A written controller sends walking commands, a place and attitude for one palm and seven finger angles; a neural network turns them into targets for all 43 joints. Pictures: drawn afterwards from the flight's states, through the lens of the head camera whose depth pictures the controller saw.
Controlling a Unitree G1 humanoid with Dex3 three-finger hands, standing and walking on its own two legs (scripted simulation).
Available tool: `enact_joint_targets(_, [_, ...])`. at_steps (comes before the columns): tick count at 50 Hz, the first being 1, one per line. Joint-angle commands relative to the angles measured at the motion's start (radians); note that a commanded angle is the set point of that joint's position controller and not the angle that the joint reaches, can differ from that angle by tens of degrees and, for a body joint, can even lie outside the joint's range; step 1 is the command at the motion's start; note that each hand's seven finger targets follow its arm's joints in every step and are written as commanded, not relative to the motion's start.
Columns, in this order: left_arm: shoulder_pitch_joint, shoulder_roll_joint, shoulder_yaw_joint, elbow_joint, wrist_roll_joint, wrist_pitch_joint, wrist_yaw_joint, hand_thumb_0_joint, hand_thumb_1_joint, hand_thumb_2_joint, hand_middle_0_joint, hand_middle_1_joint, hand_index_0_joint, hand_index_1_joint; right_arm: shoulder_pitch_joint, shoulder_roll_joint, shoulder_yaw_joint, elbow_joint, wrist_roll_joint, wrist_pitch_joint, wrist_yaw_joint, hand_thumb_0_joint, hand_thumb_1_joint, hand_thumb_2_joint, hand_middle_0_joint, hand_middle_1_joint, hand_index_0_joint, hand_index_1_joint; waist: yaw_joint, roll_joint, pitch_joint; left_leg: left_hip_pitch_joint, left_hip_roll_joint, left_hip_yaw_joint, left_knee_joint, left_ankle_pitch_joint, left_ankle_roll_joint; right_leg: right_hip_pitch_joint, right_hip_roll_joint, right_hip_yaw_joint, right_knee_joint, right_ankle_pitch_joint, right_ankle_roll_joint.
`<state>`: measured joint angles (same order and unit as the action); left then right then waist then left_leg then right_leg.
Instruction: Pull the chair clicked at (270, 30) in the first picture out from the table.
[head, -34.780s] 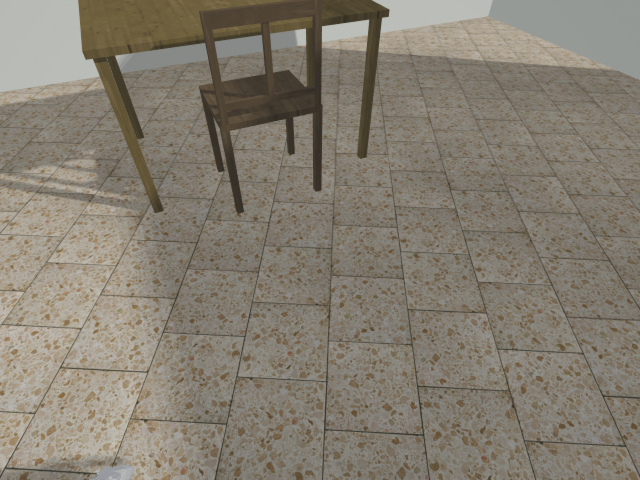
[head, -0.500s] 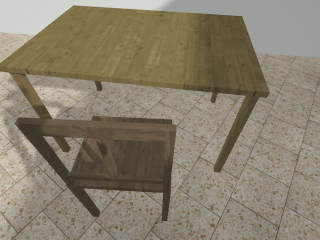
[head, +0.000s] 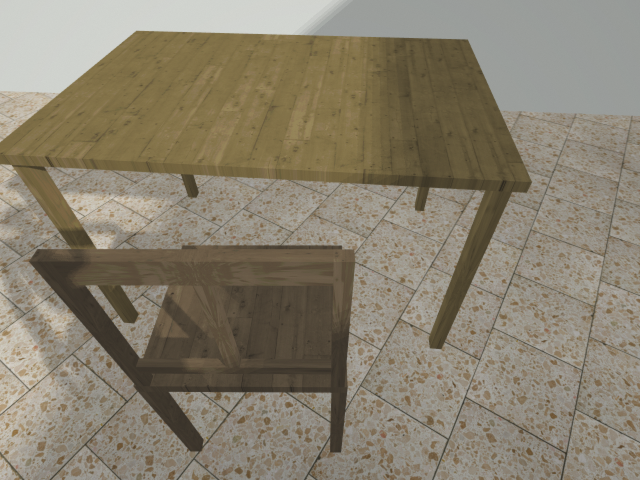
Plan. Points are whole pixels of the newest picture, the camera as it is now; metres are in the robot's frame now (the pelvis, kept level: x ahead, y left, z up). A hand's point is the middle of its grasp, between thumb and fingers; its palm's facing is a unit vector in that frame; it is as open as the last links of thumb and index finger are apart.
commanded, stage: look again from close up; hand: left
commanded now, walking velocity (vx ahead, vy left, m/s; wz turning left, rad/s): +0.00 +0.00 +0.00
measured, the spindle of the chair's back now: (220, 327) +0.38 +0.18 -0.09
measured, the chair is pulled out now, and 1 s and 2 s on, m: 0.21 0.21 0.21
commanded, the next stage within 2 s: shuffle to correct the standing spot in 1.02 s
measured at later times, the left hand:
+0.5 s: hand out of the picture +0.02 +0.22 -0.18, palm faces +0.01 -0.98 -0.18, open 7.3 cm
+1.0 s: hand out of the picture +0.00 +0.23 -0.18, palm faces +0.01 -0.99 -0.15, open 7.4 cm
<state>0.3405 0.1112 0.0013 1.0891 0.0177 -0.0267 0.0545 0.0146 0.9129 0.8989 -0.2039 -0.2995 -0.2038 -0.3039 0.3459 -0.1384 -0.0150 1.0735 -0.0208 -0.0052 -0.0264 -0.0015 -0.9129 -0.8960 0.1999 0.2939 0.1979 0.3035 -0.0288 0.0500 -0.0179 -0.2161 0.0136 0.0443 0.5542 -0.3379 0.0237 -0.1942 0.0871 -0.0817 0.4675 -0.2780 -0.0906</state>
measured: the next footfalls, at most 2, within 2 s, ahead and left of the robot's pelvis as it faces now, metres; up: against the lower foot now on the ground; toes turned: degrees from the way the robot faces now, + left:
right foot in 1.72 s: -0.04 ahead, -0.16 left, +0.00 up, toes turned -4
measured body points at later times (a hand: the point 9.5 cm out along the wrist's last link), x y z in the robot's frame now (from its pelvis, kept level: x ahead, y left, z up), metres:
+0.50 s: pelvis +0.01 +0.05 +0.00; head +0.02 +0.06 +0.45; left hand +0.02 +0.27 -0.16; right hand +0.01 -0.17 -0.15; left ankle -0.02 +0.10 -0.73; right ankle -0.01 -0.06 -0.73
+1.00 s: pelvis +0.01 +0.07 +0.00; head +0.01 +0.09 +0.45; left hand +0.00 +0.28 -0.16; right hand +0.00 -0.15 -0.15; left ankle -0.02 +0.10 -0.73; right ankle -0.01 -0.06 -0.73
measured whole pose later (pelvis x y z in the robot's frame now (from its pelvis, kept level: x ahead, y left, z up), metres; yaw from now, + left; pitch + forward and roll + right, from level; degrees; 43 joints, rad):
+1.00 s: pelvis +0.01 +0.07 +0.00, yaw -1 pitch -1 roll -1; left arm 0.30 0.14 -0.02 1.09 0.01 0.01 0.05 0.01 0.91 0.90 -0.20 -0.30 -0.20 -0.30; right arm 0.29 -0.13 0.02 1.14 -0.01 -0.04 -0.04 0.00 -0.91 -0.90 0.20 0.29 0.20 0.30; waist 0.01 -0.03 0.03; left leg -0.11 -0.10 0.10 0.40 -0.27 0.13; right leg -0.16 -0.02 -0.02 0.46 -0.27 0.02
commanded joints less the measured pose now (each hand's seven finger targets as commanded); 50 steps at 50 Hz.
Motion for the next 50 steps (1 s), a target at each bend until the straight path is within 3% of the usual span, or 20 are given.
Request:
enact_joint_targets(1, [0.008,0.102,0.007,-0.069,-0.008,-0.015,-0.004,0.000,0.900,0.900,-0.200,-0.300,-0.200,-0.300,0.068,-0.055,0.011,-0.028,0.000,-0.020,-0.001,0.000,-0.900,-0.900,0.200,0.300,0.200,0.300,0.015,-0.005,0.136,-0.047,0.069,-0.107,-0.140,0.117,0.018,-0.100,-0.190,0.213,-0.122,-0.001,0.003])
enact_joint_targets(2, [0.012,0.102,0.005,-0.073,-0.009,-0.013,-0.004,0.000,0.900,0.900,-0.200,-0.300,-0.200,-0.300,0.057,-0.065,0.014,-0.033,0.002,-0.023,-0.001,0.000,-0.900,-0.900,0.200,0.300,0.200,0.300,0.020,-0.016,0.159,-0.079,0.077,-0.127,-0.155,0.114,0.025,-0.091,-0.175,0.201,-0.108,0.003,0.011])
enact_joint_targets(5, [0.024,0.105,0.000,-0.070,-0.009,-0.011,-0.004,0.000,0.900,0.900,-0.200,-0.300,-0.200,-0.300,0.052,-0.085,0.017,-0.032,0.004,-0.032,-0.004,0.000,-0.900,-0.900,0.200,0.300,0.200,0.300,0.029,-0.065,0.118,-0.061,0.083,-0.130,-0.169,0.167,0.032,-0.035,-0.175,0.189,-0.076,0.091,0.014])
enact_joint_targets(6, [0.016,0.107,-0.001,-0.073,-0.012,-0.005,-0.006,0.000,0.900,0.900,-0.200,-0.300,-0.200,-0.300,0.046,-0.086,0.017,-0.031,0.002,-0.033,-0.005,0.000,-0.900,-0.900,0.200,0.300,0.200,0.300,0.031,-0.032,0.118,-0.057,0.089,-0.133,-0.191,0.168,0.034,-0.035,-0.168,0.181,-0.065,0.087,0.017])
enact_joint_targets(10, [0.013,0.118,0.001,-0.079,-0.010,-0.001,-0.004,0.000,0.900,0.900,-0.200,-0.300,-0.200,-0.300,0.036,-0.105,0.019,-0.024,0.005,-0.041,-0.009,0.000,-0.900,-0.900,0.200,0.300,0.200,0.300,0.037,-0.066,0.069,-0.019,0.094,-0.136,-0.180,0.273,0.040,0.009,-0.171,0.164,-0.036,0.158,0.024])
enact_joint_targets(11, [0.006,0.122,0.000,-0.083,-0.014,0.004,-0.005,0.000,0.900,0.900,-0.200,-0.300,-0.200,-0.300,0.035,-0.107,0.019,-0.020,0.004,-0.042,-0.009,0.000,-0.900,-0.900,0.200,0.300,0.200,0.300,0.037,-0.037,0.061,-0.009,0.097,-0.140,-0.191,0.289,0.041,0.010,-0.166,0.157,-0.026,0.149,0.026])
enact_joint_targets(13, [0.008,0.121,0.001,-0.081,-0.012,0.005,-0.003,0.000,0.900,0.900,-0.200,-0.300,-0.200,-0.300,0.027,-0.111,0.019,-0.017,0.004,-0.044,-0.012,0.000,-0.900,-0.900,0.200,0.300,0.200,0.300,0.038,-0.054,0.050,0.014,0.100,-0.142,-0.179,0.344,0.044,0.011,-0.168,0.152,-0.022,0.166,0.030])
enact_joint_targets(21, [0.003,0.126,-0.003,-0.067,-0.014,0.018,-0.003,0.000,0.900,0.900,-0.200,-0.300,-0.200,-0.300,0.010,-0.118,0.018,0.001,0.007,-0.042,-0.018,0.000,-0.900,-0.900,0.200,0.300,0.200,0.300,0.035,-0.021,0.077,0.056,0.106,-0.144,-0.198,0.411,0.045,-0.007,-0.165,0.144,-0.024,0.148,0.043])
enact_joint_targets(24, [0.008,0.126,-0.004,-0.058,-0.012,0.018,-0.001,0.000,0.900,0.900,-0.200,-0.300,-0.200,-0.300,0.010,-0.122,0.018,0.004,0.010,-0.043,-0.020,0.000,-0.900,-0.900,0.200,0.300,0.200,0.300,0.033,-0.036,0.073,0.070,0.106,-0.147,-0.195,0.449,0.043,-0.002,-0.169,0.142,-0.026,0.159,0.047])
enact_joint_targets(36, [0.020,0.116,-0.010,-0.035,-0.013,0.024,-0.002,0.000,0.900,0.900,-0.200,-0.300,-0.200,-0.300,-0.001,-0.126,0.016,0.024,0.012,-0.043,-0.023,0.000,-0.900,-0.900,0.200,0.300,0.200,0.300,0.033,-0.022,0.079,0.114,0.112,-0.148,-0.223,0.475,0.042,-0.021,-0.169,0.136,-0.037,0.117,0.062])
enact_joint_targets(40, [0.025,0.114,-0.008,-0.027,-0.010,0.024,-0.001,0.000,0.900,0.900,-0.200,-0.300,-0.200,-0.300,0.004,-0.125,0.017,0.028,0.014,-0.045,-0.024,0.000,-0.900,-0.900,0.200,0.300,0.200,0.300,0.032,-0.053,0.079,0.114,0.112,-0.152,-0.224,0.483,0.039,-0.014,-0.174,0.131,-0.039,0.127,0.065])
enact_joint_targets(41, [0.022,0.113,-0.010,-0.029,-0.012,0.026,-0.002,0.000,0.900,0.900,-0.200,-0.300,-0.200,-0.300,0.004,-0.125,0.017,0.030,0.014,-0.045,-0.024,0.000,-0.900,-0.900,0.200,0.300,0.200,0.300,0.033,-0.033,0.088,0.109,0.113,-0.153,-0.234,0.471,0.040,-0.021,-0.171,0.132,-0.041,0.107,0.066])
enact_joint_targets(45, [0.029,0.109,-0.009,-0.024,-0.010,0.026,-0.001,0.000,0.900,0.900,-0.200,-0.300,-0.200,-0.300,0.008,-0.120,0.017,0.037,0.014,-0.045,-0.024,0.000,-0.900,-0.900,0.200,0.300,0.200,0.300,0.035,-0.047,0.093,0.105,0.113,-0.159,-0.241,0.454,0.037,-0.021,-0.175,0.132,-0.046,0.104,0.069])
enact_joint_targets(46, [0.028,0.109,-0.010,-0.025,-0.011,0.027,-0.002,0.000,0.900,0.900,-0.200,-0.300,-0.200,-0.300,0.007,-0.118,0.017,0.039,0.014,-0.044,-0.023,0.000,-0.900,-0.900,0.200,0.300,0.200,0.300,0.035,-0.023,0.094,0.102,0.112,-0.155,-0.246,0.441,0.039,-0.024,-0.172,0.133,-0.048,0.093,0.068])
enact_joint_targets(50, [0.030,0.108,-0.010,-0.021,-0.009,0.027,-0.001,0.000,0.900,0.900,-0.200,-0.300,-0.200,-0.300,0.015,-0.112,0.018,0.046,0.015,-0.045,-0.022,0.000,-0.900,-0.900,0.200,0.300,0.200,0.300,0.037,-0.060,0.105,0.082,0.111,-0.159,-0.252,0.407,0.038,-0.018,-0.178,0.133,-0.053,0.103,0.071])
